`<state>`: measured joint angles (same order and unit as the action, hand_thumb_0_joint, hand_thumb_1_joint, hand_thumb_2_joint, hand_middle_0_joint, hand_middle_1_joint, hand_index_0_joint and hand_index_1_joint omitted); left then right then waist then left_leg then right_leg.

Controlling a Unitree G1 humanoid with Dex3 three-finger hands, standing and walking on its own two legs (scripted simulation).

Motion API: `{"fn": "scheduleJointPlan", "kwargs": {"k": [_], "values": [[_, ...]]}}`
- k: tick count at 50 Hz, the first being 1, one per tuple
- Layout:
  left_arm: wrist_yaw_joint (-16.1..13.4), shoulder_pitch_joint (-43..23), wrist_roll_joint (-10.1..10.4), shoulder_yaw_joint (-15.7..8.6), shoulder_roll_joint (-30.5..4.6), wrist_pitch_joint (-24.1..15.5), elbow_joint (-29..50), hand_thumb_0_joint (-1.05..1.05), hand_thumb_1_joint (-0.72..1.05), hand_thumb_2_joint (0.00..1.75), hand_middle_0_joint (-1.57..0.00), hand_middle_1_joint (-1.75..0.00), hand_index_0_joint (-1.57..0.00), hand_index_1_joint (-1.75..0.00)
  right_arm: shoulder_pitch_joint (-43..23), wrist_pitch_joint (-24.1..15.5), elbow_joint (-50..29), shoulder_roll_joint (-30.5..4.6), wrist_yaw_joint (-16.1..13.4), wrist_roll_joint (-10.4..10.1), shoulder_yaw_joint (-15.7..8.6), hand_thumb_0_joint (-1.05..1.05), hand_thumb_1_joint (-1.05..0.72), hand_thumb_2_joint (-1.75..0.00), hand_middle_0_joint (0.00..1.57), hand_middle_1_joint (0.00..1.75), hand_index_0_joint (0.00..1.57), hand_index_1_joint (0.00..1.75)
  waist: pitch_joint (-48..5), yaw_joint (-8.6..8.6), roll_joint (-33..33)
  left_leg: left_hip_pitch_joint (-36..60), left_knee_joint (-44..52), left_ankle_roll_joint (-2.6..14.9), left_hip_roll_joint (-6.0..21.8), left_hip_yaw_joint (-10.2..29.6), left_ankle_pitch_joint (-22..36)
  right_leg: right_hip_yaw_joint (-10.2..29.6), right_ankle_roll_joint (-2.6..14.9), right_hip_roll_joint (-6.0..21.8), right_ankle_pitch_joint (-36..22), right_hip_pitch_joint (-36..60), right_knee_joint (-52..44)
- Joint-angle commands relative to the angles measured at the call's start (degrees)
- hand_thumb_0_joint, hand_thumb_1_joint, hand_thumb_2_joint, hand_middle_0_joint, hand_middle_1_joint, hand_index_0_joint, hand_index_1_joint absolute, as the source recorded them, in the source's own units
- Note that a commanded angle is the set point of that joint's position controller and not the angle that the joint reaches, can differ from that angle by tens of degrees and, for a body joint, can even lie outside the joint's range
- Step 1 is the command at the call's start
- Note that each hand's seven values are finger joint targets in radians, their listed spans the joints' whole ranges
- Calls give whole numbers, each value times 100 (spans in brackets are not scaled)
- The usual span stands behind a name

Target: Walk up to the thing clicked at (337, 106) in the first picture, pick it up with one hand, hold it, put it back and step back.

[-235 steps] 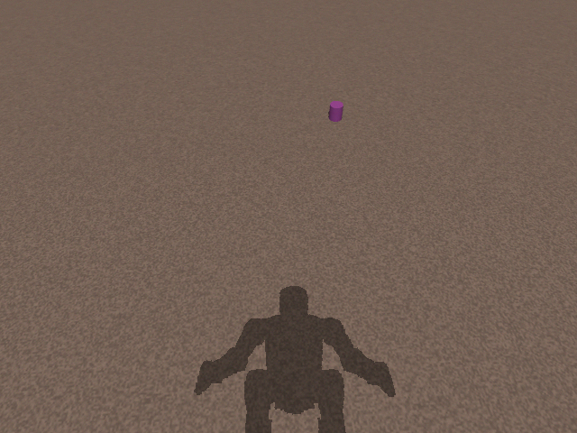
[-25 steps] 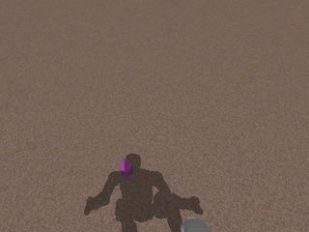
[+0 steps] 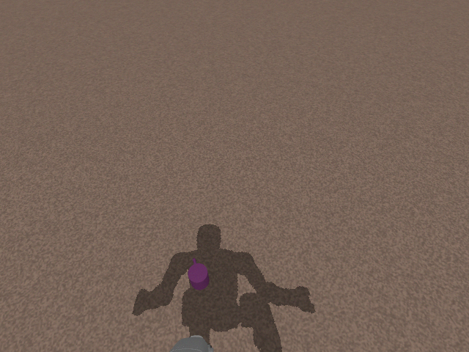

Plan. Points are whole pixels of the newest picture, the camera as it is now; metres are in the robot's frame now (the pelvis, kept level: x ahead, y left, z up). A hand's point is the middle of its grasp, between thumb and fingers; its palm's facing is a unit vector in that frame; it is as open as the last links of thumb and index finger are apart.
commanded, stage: walk up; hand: left
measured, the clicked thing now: (197, 272) +0.49 +0.18 -0.71
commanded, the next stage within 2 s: stand in 1.62 s
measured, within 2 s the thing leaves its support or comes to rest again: neither
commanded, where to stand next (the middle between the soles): +0.11 -0.01 m, yaw -1 degrees
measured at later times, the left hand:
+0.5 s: hand out of the picture +0.10 +0.26 -0.13, palm faces -0.05 -0.91 -0.41, open 7.4 cm
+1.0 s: hand (117, 330) +0.17 +0.24 -0.13, palm faces -0.03 -0.94 -0.34, open 7.4 cm
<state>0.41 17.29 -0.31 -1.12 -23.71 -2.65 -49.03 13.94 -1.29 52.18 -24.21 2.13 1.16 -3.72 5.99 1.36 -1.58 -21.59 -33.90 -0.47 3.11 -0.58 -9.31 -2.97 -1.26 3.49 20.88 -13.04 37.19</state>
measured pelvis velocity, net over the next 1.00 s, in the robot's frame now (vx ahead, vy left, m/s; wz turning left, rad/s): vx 0.06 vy -0.01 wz -0.01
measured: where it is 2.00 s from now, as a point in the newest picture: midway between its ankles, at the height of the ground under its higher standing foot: outside the picture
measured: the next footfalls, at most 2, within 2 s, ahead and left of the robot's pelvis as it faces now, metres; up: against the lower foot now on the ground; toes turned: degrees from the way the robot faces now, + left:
right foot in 0.34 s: +0.09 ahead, -0.14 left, +0.00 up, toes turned -3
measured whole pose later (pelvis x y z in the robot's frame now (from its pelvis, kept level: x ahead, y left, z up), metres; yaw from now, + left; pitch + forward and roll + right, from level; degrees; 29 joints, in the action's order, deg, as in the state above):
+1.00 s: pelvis +0.06 -0.01 +0.02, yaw -1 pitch -2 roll +0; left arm 0.7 3.5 -0.1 0.0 -20.5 -0.5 -63.3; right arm 5.7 -1.2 64.6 -21.7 0.6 0.5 0.2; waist 3.0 -0.4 0.2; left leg -10.2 -23.0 -1.1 1.4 0.2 -10.5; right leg -2.7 -0.6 1.8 13.1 -7.6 23.2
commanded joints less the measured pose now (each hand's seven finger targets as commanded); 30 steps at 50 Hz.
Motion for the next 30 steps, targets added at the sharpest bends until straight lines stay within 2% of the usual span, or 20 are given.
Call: {"fn": "scheduleJointPlan", "kwargs": {"k": [1,2,3,5,7,9,12,14,15,16,17,18,19,20,21,23,25,26,28,30], "values": [[-91,437,97,-203,-810,63,354,0,90,90,-20,-30,-20,-30,692,-266,-270,-1760,-166,3,-433,0,-90,-90,20,30,20,30,-935,-187,-1073,1709,1562,1011,1701,2773,-501,261,405,-529,1145,-1693,1756],[-138,489,49,-331,-1209,118,181,0,90,90,-20,-30,-20,-30,546,-242,-285,-1985,-149,-83,-513,0,-90,-90,20,30,20,30,-800,-252,-967,1492,1886,1451,1979,3111,-1948,445,451,-247,1304,-1755,2327],[-125,410,-20,-341,-1358,132,81,0,90,90,-20,-30,-20,-30,349,-207,-323,-1846,-155,-82,-520,0,-90,-90,20,30,20,30,-609,-237,-824,1298,2014,1438,1838,3065,-2750,543,429,-69,1096,-1866,2504],[-79,413,-3,-403,-1366,130,-113,0,90,90,-20,-30,-20,-30,-12,-207,-475,-1488,-174,-22,-391,0,-90,-90,20,30,20,30,-585,-152,-844,1146,1885,1163,1324,2117,-2327,716,365,18,760,-1760,2166],[-17,420,-18,-398,-1238,118,-183,0,90,90,-20,-30,-20,-30,-43,-222,-445,-1466,-160,-4,-355,0,-90,-90,20,30,20,30,-518,-124,-1009,760,1758,1112,1062,1517,-1948,461,315,59,570,-1414,1688],[3,350,-54,-385,-1114,106,-194,0,90,90,-20,-30,-20,-30,-46,-187,-459,-1468,-160,25,-352,0,-90,-90,20,30,20,30,-490,-206,-1098,766,1678,1243,1065,1422,-1716,286,224,-2,530,-1274,1246],[-17,264,-88,-377,-998,82,-277,0,90,90,-20,-30,-20,-30,-137,-152,-513,-1361,-171,13,-288,0,-90,-90,20,30,20,30,-494,-210,-943,460,1473,1235,1069,1219,-1145,193,188,-97,315,-782,576],[-54,436,-94,-386,-901,45,-414,0,90,90,-20,-30,-20,-30,-410,-92,-556,-1316,-158,-11,-227,0,-90,-90,20,30,20,30,-602,-44,-784,111,1065,1140,1012,966,-948,13,209,-222,-133,-133,-97],[-88,570,-107,-385,-824,12,-517,0,90,90,-20,-30,-20,-30,-568,-51,-574,-1202,-157,-55,-170,0,-90,-90,20,30,20,30,-696,87,-638,-4,696,998,934,814,-765,-32,239,-289,-542,241,-655],[-114,494,-140,-403,-895,-27,-532,0,90,90,-20,-30,-20,-30,-538,-26,-568,-957,-157,-98,-75,0,-90,-90,20,30,20,30,-704,109,-314,-243,388,755,754,692,-757,153,314,-242,-677,518,-1000],[-141,371,-188,-455,-1096,-64,-480,0,90,90,-20,-30,-20,-30,-394,-17,-540,-706,-162,-136,16,0,-90,-90,20,30,20,30,-609,66,384,-427,-160,497,492,463,-888,1002,466,265,-400,482,-1576],[-150,-57,-213,-485,-1435,-110,-323,0,90,90,-20,-30,-20,-30,-263,3,-512,-427,-164,-169,102,0,-90,-90,20,30,20,30,-366,-139,1307,-717,-756,154,-125,128,-1467,2637,833,1247,229,107,-2277],[-127,-532,-157,-479,-1662,-84,-228,0,90,90,-20,-30,-20,-30,-414,24,-372,-802,-215,-139,-4,0,-90,-90,20,30,20,30,-239,-99,1161,-261,-1101,159,-189,157,-1955,2849,1361,1705,595,-585,-2330],[-99,-835,-130,-445,-1592,-54,-176,0,90,90,-20,-30,-20,-30,-215,0,-188,-947,-227,-113,-63,0,-90,-90,20,30,20,30,-143,-244,1074,289,-987,163,-47,218,-1812,2533,1396,1594,240,-1010,-1982],[-85,-985,-83,-373,-1346,-40,-154,0,90,90,-20,-30,-20,-30,-119,-47,-58,-921,-215,-141,-31,0,-90,-90,20,30,20,30,-183,-363,968,622,-393,203,-61,155,-1544,1808,1152,1198,-301,-1004,-1725],[-81,-968,-27,-273,-1079,-44,-242,0,90,90,-20,-30,-20,-30,-146,-123,119,-927,-208,-183,-20,0,-90,-90,20,30,20,30,-521,-366,923,1006,337,236,48,296,-1,971,620,630,-1339,-582,-1238],[-66,-861,14,-240,-1082,-39,-338,0,90,90,-20,-30,-20,-30,-251,-145,142,-964,-228,-148,6,0,-90,-90,20,30,20,30,-790,-240,925,1332,489,310,214,492,794,872,504,483,-1746,-415,-1016],[-60,-688,30,-226,-1021,-24,-383,0,90,90,-20,-30,-20,-30,-424,-166,129,-1053,-232,-131,20,0,-90,-90,20,30,20,30,-959,-124,744,1341,526,392,343,683,717,803,451,384,-1581,-320,-1054],[-70,-861,23,-233,-1068,-3,-503,0,90,90,-20,-30,-20,-30,-575,-147,269,-1050,-198,-146,39,0,-90,-90,20,30,20,30,-713,-108,691,914,579,356,287,625,296,778,424,363,-842,-97,-1354],[-74,-1062,24,-228,-1067,7,-559,0,90,90,-20,-30,-20,-30,-592,-144,396,-1002,-201,-138,71,0,-90,-90,20,30,20,30,-766,-159,507,1043,757,289,241,539,456,804,452,436,-1035,13,-1302]]}}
